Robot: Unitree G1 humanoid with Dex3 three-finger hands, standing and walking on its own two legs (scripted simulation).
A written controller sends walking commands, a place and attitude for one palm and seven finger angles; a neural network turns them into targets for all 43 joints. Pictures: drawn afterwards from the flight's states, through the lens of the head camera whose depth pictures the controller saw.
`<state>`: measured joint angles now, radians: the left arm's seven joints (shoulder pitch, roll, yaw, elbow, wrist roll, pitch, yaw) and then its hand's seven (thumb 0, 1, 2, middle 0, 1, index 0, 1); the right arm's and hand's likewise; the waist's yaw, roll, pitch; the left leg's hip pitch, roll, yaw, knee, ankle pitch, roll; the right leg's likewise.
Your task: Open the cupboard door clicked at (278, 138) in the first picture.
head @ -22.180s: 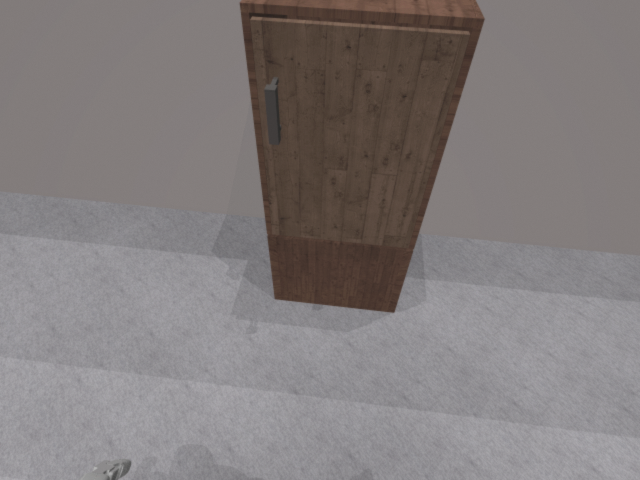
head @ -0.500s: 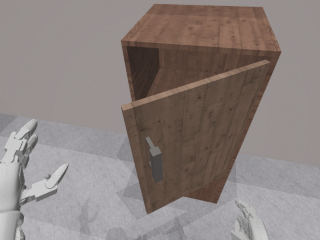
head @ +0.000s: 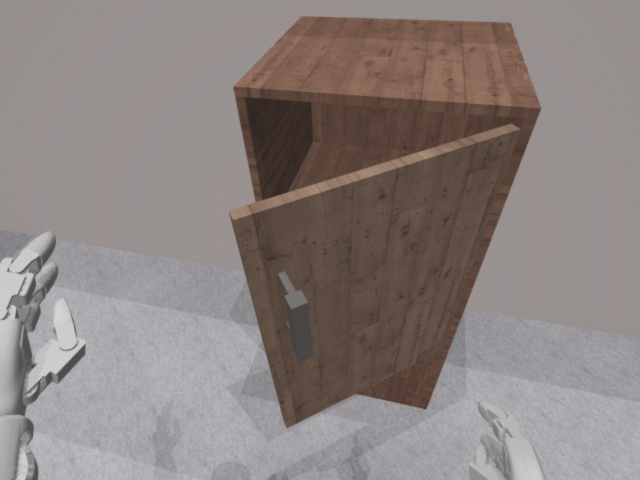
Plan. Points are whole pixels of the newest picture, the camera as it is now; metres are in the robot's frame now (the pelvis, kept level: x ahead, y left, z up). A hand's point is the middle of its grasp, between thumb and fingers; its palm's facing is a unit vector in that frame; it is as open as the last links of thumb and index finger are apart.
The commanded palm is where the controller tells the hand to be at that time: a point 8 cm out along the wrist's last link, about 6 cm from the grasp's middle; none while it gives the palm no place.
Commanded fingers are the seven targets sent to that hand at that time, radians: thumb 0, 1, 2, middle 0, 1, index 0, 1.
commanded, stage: draw the hand back to the body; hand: left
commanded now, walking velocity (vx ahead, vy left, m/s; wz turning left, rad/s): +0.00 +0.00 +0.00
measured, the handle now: (293, 316) +0.32 +0.08 +0.04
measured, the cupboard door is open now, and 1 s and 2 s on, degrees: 39 39 39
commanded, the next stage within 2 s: step back with the hand held close in 0.02 s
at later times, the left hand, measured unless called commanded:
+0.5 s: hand (53, 366) +0.16 +0.27 +0.15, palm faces +0.38 -0.78 -0.50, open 7.4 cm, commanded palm +0.10 +0.32 +0.18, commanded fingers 0.00 0.90 0.90 -0.20 -0.30 -0.20 -0.30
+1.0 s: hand (0, 419) +0.11 +0.28 +0.16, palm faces +0.45 -0.75 -0.49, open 7.4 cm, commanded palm +0.04 +0.32 +0.18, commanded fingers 0.00 0.90 0.90 -0.20 -0.30 -0.20 -0.30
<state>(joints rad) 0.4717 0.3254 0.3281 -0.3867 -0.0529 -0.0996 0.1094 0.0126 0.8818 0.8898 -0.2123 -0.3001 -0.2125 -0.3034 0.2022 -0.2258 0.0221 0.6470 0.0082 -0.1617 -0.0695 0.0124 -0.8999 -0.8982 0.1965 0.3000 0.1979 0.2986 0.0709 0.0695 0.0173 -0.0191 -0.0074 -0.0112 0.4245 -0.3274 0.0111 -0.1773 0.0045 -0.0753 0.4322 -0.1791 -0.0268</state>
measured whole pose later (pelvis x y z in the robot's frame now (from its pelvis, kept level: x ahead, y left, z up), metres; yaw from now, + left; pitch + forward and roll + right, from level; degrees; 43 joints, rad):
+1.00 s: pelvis -0.09 +0.02 -0.02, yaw +2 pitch +0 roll -1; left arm 0.52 0.42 0.46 -0.54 0.01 -0.22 0.16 0.01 0.89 0.89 -0.22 -0.30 -0.22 -0.30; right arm 0.26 -0.22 0.00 0.56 0.00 -0.07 -0.07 0.01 -0.90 -0.90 0.20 0.30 0.20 0.30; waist -0.03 -0.02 0.04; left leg -0.38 -0.03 -0.02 0.67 -0.29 0.04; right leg -0.47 0.01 -0.02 0.74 -0.23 0.02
